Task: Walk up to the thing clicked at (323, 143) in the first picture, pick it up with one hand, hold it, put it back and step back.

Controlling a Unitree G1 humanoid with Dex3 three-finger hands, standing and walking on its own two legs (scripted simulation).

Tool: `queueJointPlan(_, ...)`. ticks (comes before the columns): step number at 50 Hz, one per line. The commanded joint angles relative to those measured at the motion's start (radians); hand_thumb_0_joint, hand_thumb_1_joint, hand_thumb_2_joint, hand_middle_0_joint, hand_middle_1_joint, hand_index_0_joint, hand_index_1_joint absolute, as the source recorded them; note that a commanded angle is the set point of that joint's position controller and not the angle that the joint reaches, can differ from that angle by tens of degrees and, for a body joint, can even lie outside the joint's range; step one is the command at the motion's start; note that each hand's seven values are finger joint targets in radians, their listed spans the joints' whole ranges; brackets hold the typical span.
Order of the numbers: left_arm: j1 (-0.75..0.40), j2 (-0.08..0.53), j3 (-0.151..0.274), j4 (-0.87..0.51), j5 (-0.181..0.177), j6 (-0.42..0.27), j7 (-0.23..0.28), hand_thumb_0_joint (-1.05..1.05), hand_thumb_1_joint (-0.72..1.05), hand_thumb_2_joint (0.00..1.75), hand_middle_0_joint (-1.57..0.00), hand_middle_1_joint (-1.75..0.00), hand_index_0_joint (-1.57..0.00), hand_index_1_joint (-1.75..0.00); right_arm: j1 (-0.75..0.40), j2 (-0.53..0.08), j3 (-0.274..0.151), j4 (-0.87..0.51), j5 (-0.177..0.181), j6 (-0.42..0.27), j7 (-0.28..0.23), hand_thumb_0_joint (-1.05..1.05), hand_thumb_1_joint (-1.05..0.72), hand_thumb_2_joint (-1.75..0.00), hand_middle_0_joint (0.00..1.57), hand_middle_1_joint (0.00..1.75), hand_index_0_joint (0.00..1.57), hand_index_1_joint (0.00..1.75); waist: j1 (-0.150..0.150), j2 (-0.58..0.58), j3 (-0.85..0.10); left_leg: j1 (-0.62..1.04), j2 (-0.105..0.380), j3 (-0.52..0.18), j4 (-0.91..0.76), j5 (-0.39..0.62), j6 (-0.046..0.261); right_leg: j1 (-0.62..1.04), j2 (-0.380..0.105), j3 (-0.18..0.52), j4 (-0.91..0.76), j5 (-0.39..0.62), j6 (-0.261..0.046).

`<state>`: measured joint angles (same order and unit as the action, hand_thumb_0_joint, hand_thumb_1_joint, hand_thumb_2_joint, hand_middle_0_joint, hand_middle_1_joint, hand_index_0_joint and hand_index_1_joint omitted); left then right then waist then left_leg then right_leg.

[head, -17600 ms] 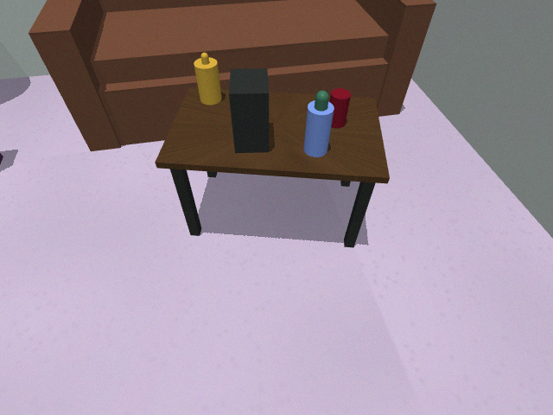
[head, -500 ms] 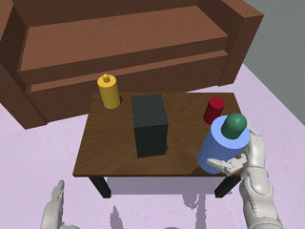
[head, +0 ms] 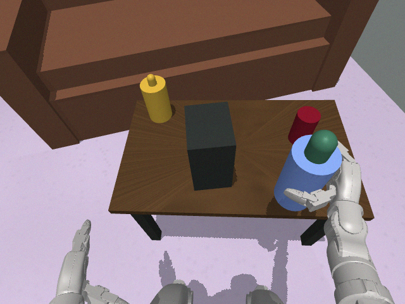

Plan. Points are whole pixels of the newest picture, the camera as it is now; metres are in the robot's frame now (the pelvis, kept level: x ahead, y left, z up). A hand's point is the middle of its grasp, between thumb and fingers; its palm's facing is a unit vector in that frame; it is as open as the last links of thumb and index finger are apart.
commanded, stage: crouch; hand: right
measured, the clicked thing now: (306, 170) +0.37 -0.16 +0.03
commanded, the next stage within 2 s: lower in 0.86 s
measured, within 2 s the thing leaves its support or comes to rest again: rests again in 1.70 s
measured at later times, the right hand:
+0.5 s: hand (305, 159) +0.45 -0.19 -0.05, palm faces +0.20 +0.98 +0.00, open 11.5 cm
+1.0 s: hand (300, 157) +0.47 -0.19 -0.08, palm faces +0.20 +0.98 -0.01, open 11.5 cm
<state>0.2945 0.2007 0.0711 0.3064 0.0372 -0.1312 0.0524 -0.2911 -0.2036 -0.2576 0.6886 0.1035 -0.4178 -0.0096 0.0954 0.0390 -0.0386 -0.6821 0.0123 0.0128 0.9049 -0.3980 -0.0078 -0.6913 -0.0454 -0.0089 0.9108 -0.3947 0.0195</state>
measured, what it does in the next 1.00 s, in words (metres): lowers itself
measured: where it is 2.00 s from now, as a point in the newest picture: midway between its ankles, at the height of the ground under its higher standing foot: outside the picture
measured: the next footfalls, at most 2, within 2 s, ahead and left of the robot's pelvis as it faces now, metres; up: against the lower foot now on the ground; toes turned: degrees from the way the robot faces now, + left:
none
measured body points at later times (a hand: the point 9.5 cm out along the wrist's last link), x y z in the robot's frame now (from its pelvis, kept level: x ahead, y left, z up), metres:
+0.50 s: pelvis +0.00 -0.01 -0.05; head +0.12 -0.05 +0.38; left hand +0.15 +0.26 -0.04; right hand +0.43 -0.25 -0.05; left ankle +0.03 +0.12 -0.69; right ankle +0.03 -0.13 -0.69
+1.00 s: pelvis +0.00 -0.01 -0.07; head +0.14 -0.05 +0.36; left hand +0.16 +0.26 -0.04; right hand +0.46 -0.25 -0.08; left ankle +0.03 +0.12 -0.69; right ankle +0.03 -0.13 -0.69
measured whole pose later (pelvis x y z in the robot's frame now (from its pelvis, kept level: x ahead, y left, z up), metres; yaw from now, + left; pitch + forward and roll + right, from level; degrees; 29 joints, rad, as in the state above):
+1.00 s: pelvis +0.00 -0.01 -0.07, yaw +2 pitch +24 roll +4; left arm 0.41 0.25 0.07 -0.10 0.10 -0.04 -0.04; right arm -0.62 -0.39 -0.48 1.06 0.01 -0.55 0.00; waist 0.25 0.02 -0.13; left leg -1.13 -0.02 0.04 1.23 -0.52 -0.01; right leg -1.17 -0.07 0.04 1.30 -0.55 0.01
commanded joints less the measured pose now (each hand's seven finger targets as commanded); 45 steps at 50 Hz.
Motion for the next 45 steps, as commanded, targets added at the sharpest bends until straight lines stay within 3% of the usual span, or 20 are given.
queueJointPlan(1,0.021,0.105,0.015,-0.242,0.013,-0.058,-0.008,0.00,-0.55,0.05,-0.05,-0.05,-0.05,-0.05,-0.503,-0.207,-0.073,-0.207,-0.002,-0.158,0.005,0.00,0.06,-1.28,1.19,1.40,1.26,1.40,0.012,-0.107,-0.432,0.058,-0.011,-0.028,-0.060,0.212,-0.003,0.145,0.035,0.002,-0.039,0.148,-0.025)
queueJointPlan(2,0.039,0.138,0.061,-0.231,0.018,-0.059,-0.007,0.00,-0.55,0.06,-0.05,-0.05,-0.05,-0.05,-0.532,-0.225,-0.095,-0.193,-0.002,-0.168,0.004,0.00,0.07,-1.29,1.18,1.40,1.26,1.40,0.021,-0.129,-0.429,0.020,-0.014,-0.024,-0.044,0.190,0.000,0.132,0.033,0.008,-0.031,0.128,-0.023)
queueJointPlan(4,0.051,0.145,0.053,-0.301,0.025,-0.062,-0.013,0.00,-0.55,0.06,-0.05,-0.05,-0.05,-0.05,-0.613,-0.251,-0.110,-0.210,-0.008,-0.184,0.000,0.00,0.06,-1.31,1.20,1.43,1.27,1.43,0.025,-0.145,-0.531,0.016,-0.022,-0.014,-0.017,0.213,0.000,0.160,0.029,0.013,-0.005,0.166,-0.020)
queueJointPlan(6,0.079,0.182,0.090,-0.331,0.031,-0.059,-0.013,0.00,-0.56,0.06,-0.05,-0.05,-0.05,-0.05,-0.623,-0.269,-0.125,-0.155,-0.017,-0.185,-0.003,0.00,0.03,-1.34,1.23,1.46,1.30,1.46,0.031,-0.153,-0.547,0.002,-0.026,-0.010,0.005,0.224,0.002,0.136,0.030,0.014,0.018,0.186,-0.019)
queueJointPlan(8,0.091,0.162,0.068,-0.327,0.029,-0.049,-0.022,0.00,-0.56,0.07,-0.05,-0.06,-0.05,-0.06,-0.590,-0.241,-0.113,-0.059,-0.022,-0.183,0.000,0.00,0.03,-1.35,1.24,1.47,1.31,1.47,0.031,-0.138,-0.490,-0.041,-0.032,-0.001,0.018,0.192,0.004,0.094,0.024,0.020,0.027,0.171,-0.017)
queueJointPlan(11,0.071,0.195,0.101,-0.395,0.033,-0.043,-0.026,0.00,-0.55,0.06,-0.05,-0.05,-0.05,-0.05,-0.652,-0.275,-0.144,-0.045,-0.033,-0.195,-0.005,0.00,0.03,-1.35,1.24,1.47,1.31,1.47,0.048,-0.124,-0.568,-0.057,-0.038,0.006,0.048,0.210,0.005,0.089,0.017,0.030,0.062,0.200,-0.018)
queueJointPlan(13,0.104,0.180,0.084,-0.386,0.037,-0.031,-0.035,0.00,-0.55,0.06,-0.05,-0.05,-0.05,-0.05,-0.614,-0.264,-0.146,0.021,-0.041,-0.194,-0.004,0.00,0.04,-1.34,1.23,1.46,1.31,1.46,0.040,-0.145,-0.531,-0.095,-0.043,0.013,0.072,0.189,0.012,0.051,0.015,0.033,0.067,0.201,-0.013)
queueJointPlan(16,0.116,0.168,0.070,-0.435,0.040,-0.014,-0.043,0.00,-0.55,0.06,-0.05,-0.05,-0.05,-0.05,-0.660,-0.276,-0.146,0.001,-0.051,-0.208,-0.003,0.00,0.04,-1.32,1.22,1.44,1.29,1.44,0.054,-0.167,-0.572,-0.124,-0.048,0.020,0.092,0.182,0.016,0.079,0.004,0.043,0.085,0.229,-0.009)
queueJointPlan(18,0.138,0.208,0.116,-0.434,0.043,-0.003,-0.044,0.00,-0.55,0.06,-0.05,-0.05,-0.05,-0.05,-0.662,-0.322,-0.187,0.012,-0.050,-0.214,-0.010,0.00,0.05,-1.31,1.21,1.43,1.28,1.43,0.058,-0.174,-0.563,-0.126,-0.048,0.019,0.103,0.179,0.017,0.043,0.008,0.041,0.093,0.204,-0.009)
queueJointPlan(20,0.113,0.197,0.097,-0.515,0.042,-0.004,-0.049,0.00,-0.54,0.05,-0.04,-0.05,-0.05,-0.04,-0.688,-0.299,-0.173,-0.024,-0.057,-0.217,-0.008,0.00,0.05,-1.30,1.20,1.42,1.27,1.42,0.070,-0.172,-0.616,-0.106,-0.046,0.014,0.110,0.204,0.016,0.045,0.009,0.036,0.110,0.202,-0.012)
queueJointPlan(22,0.174,0.169,0.080,-0.439,0.048,0.010,-0.054,0.00,-0.55,0.06,-0.05,-0.05,-0.05,-0.05,-0.670,-0.306,-0.181,0.041,-0.061,-0.224,-0.012,0.00,0.05,-1.29,1.19,1.41,1.26,1.41,0.077,-0.199,-0.535,-0.179,-0.053,0.026,0.130,0.178,0.020,0.030,0.002,0.045,0.120,0.239,-0.006)
queueJointPlan(24,0.144,0.211,0.118,-0.525,0.048,0.010,-0.054,0.00,-0.55,0.06,-0.05,-0.05,-0.05,-0.05,-0.703,-0.320,-0.185,0.006,-0.065,-0.235,-0.012,0.00,0.06,-1.29,1.19,1.41,1.26,1.41,0.098,-0.189,-0.592,-0.166,-0.052,0.024,0.136,0.206,0.018,0.047,0.005,0.047,0.140,0.252,-0.009)
queueJointPlan(26,0.174,0.191,0.098,-0.514,0.056,0.016,-0.059,0.00,-0.54,0.05,-0.04,-0.05,-0.05,-0.04,-0.745,-0.328,-0.182,-0.025,-0.072,-0.241,-0.008,0.00,0.05,-1.29,1.19,1.40,1.26,1.41,0.099,-0.223,-0.639,-0.155,-0.048,0.016,0.155,0.248,0.018,0.040,0.009,0.039,0.168,0.281,-0.011)
queueJointPlan(32,0.169,0.217,0.129,-0.533,0.056,0.026,-0.062,0.00,-0.54,0.05,-0.04,-0.05,-0.05,-0.04,-0.768,-0.340,-0.189,-0.013,-0.075,-0.239,-0.004,0.00,0.03,-1.27,1.20,1.39,1.26,1.40,0.130,-0.243,-0.637,-0.203,-0.048,0.019,0.170,0.238,0.017,0.007,0.005,0.045,0.204,0.256,-0.017)
queueJointPlan(34,0.166,0.216,0.117,-0.529,0.054,0.028,-0.064,0.00,-0.54,0.05,-0.04,-0.05,-0.05,-0.04,-0.725,-0.332,-0.186,0.051,-0.074,-0.232,-0.001,0.00,0.02,-1.28,1.20,1.40,1.26,1.40,0.128,-0.230,-0.606,-0.233,-0.053,0.032,0.178,0.208,0.021,-0.005,0.004,0.051,0.199,0.240,-0.012)
queueJointPlan(35,0.184,0.234,0.142,-0.509,0.053,0.034,-0.062,0.00,-0.54,0.05,-0.04,-0.04,-0.05,-0.04,-0.753,-0.404,-0.228,0.035,-0.077,-0.237,-0.006,0.00,0.03,-1.28,1.20,1.40,1.26,1.40,0.114,-0.245,-0.613,-0.212,-0.048,0.021,0.176,0.216,0.019,-0.025,0.010,0.042,0.209,0.226,-0.015)
queueJointPlan(37,0.123,0.214,0.121,-0.591,0.050,0.029,-0.066,0.00,-0.54,0.05,-0.04,-0.04,-0.05,-0.04,-0.735,-0.346,-0.194,0.065,-0.080,-0.229,0.005,0.00,0.02,-1.27,1.20,1.39,1.26,1.39,0.131,-0.225,-0.663,-0.190,-0.050,0.025,0.179,0.227,0.018,-0.027,0.011,0.047,0.217,0.223,-0.017)
queueJointPlan(40,0.163,0.218,0.121,-0.558,0.050,0.041,-0.065,0.00,-0.53,0.04,-0.04,-0.04,-0.05,-0.03,-0.758,-0.399,-0.233,0.057,-0.078,-0.231,0.001,0.00,0.03,-1.26,1.19,1.38,1.25,1.38,0.123,-0.229,-0.646,-0.188,-0.049,0.018,0.179,0.223,0.016,-0.057,0.013,0.043,0.225,0.202,-0.020)
queueJointPlan(42,0.153,0.213,0.119,-0.548,0.051,0.040,-0.067,0.00,-0.53,0.04,-0.04,-0.04,-0.05,-0.03,-0.733,-0.379,-0.227,0.092,-0.075,-0.232,0.009,0.00,0.02,-1.26,1.20,1.39,1.26,1.39,0.129,-0.247,-0.625,-0.222,-0.051,0.026,0.199,0.229,0.020,-0.060,0.010,0.051,0.229,0.235,-0.015)
queueJointPlan(45,0.139,0.237,0.131,-0.616,0.052,0.043,-0.065,0.00,-0.53,0.04,-0.04,-0.04,-0.05,-0.03,-0.765,-0.420,-0.243,0.051,-0.082,-0.239,0.006,0.00,0.02,-1.28,1.22,1.41,1.27,1.41,0.136,-0.249,-0.696,-0.206,-0.054,0.028,0.199,0.236,0.021,-0.019,0.006,0.056,0.235,0.253,-0.017)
